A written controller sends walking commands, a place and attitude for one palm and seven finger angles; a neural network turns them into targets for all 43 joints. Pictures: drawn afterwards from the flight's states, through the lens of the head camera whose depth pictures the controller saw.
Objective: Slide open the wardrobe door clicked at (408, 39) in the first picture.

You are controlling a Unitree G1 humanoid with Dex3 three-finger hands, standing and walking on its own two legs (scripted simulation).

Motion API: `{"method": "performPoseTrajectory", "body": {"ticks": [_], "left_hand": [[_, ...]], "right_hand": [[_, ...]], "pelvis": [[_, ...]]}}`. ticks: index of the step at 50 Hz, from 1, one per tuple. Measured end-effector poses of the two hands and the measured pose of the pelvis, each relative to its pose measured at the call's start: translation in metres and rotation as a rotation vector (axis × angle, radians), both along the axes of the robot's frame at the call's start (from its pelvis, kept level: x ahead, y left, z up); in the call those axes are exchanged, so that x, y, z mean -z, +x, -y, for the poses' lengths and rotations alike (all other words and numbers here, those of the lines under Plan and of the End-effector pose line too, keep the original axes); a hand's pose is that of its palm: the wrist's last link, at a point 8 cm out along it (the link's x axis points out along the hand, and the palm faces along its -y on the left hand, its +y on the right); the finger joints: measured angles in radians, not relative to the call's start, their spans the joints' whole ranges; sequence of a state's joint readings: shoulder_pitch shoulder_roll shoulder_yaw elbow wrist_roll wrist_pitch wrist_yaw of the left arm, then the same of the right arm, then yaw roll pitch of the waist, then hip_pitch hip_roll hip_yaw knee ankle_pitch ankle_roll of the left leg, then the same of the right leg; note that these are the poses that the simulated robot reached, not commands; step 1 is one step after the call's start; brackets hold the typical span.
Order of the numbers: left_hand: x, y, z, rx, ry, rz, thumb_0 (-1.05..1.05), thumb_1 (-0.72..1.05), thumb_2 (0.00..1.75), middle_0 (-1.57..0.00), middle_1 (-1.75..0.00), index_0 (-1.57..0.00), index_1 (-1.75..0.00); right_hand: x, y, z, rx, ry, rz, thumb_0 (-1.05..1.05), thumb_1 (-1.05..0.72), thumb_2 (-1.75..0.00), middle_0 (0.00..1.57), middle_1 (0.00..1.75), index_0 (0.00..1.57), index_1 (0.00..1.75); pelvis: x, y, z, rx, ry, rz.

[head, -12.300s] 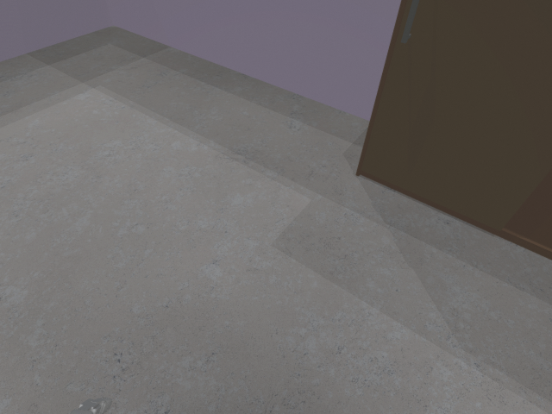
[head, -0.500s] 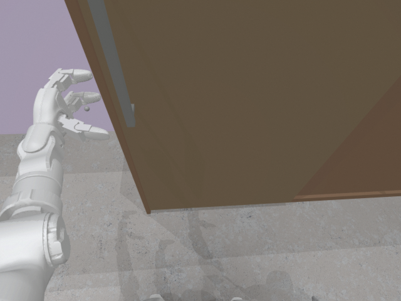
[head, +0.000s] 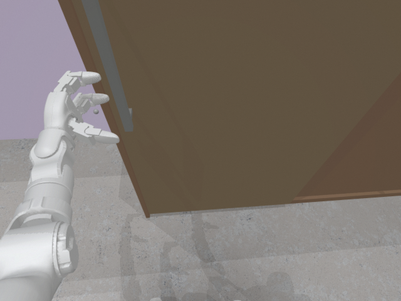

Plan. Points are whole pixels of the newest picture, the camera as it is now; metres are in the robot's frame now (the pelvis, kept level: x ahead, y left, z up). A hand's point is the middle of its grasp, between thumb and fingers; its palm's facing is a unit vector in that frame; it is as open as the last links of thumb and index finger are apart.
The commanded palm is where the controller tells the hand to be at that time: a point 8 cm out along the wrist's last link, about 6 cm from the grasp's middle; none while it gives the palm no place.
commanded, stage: feel for the door with the fingertips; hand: left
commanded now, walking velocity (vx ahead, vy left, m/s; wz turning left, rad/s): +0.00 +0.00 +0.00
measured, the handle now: (114, 68) +0.53 +0.16 +0.17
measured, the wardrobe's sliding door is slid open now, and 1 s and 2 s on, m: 0.00 0.00 0.00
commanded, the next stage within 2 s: slide the fingers in behind the handle in 0.56 s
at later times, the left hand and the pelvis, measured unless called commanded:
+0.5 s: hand (103, 104) +0.48 +0.19 +0.12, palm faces +0.06 -1.00 +0.01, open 13.9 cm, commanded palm +0.45 +0.24 +0.12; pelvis -0.01 -0.01 +0.00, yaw +0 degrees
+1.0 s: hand (98, 107) +0.47 +0.20 +0.12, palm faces +0.06 -1.00 +0.03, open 13.9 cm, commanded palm +0.43 +0.24 +0.12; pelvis +0.00 +0.00 +0.00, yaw -1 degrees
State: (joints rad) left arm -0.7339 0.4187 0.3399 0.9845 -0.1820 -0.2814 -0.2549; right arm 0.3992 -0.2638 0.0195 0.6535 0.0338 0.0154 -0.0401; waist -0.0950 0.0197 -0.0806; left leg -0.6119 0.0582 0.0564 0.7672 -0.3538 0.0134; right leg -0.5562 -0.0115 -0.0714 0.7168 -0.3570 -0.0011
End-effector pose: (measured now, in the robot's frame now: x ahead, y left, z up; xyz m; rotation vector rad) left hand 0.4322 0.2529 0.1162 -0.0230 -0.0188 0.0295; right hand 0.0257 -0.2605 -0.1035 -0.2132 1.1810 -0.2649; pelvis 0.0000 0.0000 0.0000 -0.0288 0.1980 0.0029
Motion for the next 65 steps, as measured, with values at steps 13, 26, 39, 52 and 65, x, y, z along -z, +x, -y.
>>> {"method": "performPoseTrajectory", "body": {"ticks": [13, 26, 39, 52, 65], "left_hand": [[0.001, 0.004, 0.017, -0.040, 0.014, -0.010, -0.01, -0.50, 0.30, -0.30, -1.20, -0.31, -1.20], [0.001, 0.021, 0.010, -0.031, 0.014, -0.043, -0.01, -0.50, 0.30, -0.30, -1.20, -0.30, -1.20], [0.004, 0.027, 0.005, -0.024, 0.005, -0.031, -0.01, -0.50, 0.30, -0.35, -1.24, -0.36, -1.24], [0.002, 0.006, 0.001, -0.031, 0.004, -0.013, -0.01, -0.50, 0.30, -0.31, -1.21, -0.31, -1.21], [0.000, 0.002, 0.026, -0.010, 0.005, -0.003, -0.01, -0.50, 0.30, -0.30, -1.20, -0.30, -1.20]], "right_hand": [[0.000, 0.024, -0.003, -0.029, 0.019, 0.083, 0.00, -0.90, -0.89, 0.20, 0.30, 0.20, 0.30], [0.002, -0.004, 0.009, -0.011, -0.013, -0.012, 0.00, -0.90, -0.89, 0.20, 0.30, 0.20, 0.30], [0.001, -0.031, 0.010, 0.033, -0.024, -0.083, 0.00, -0.90, -0.89, 0.20, 0.30, 0.20, 0.30], [0.000, -0.002, -0.004, 0.017, 0.014, 0.012, 0.00, -0.90, -0.89, 0.20, 0.30, 0.20, 0.30], [0.001, 0.029, -0.008, -0.058, 0.013, 0.094, 0.00, -0.90, -0.89, 0.20, 0.30, 0.20, 0.30]], "pelvis": [[0.001, -0.003, 0.003, 0.003, 0.007, 0.007], [0.003, -0.006, 0.007, -0.007, 0.003, -0.020], [0.004, -0.004, 0.005, 0.001, -0.003, -0.039], [0.001, 0.000, -0.001, 0.014, 0.000, -0.009], [0.003, -0.009, -0.004, -0.011, -0.001, 0.006]]}}
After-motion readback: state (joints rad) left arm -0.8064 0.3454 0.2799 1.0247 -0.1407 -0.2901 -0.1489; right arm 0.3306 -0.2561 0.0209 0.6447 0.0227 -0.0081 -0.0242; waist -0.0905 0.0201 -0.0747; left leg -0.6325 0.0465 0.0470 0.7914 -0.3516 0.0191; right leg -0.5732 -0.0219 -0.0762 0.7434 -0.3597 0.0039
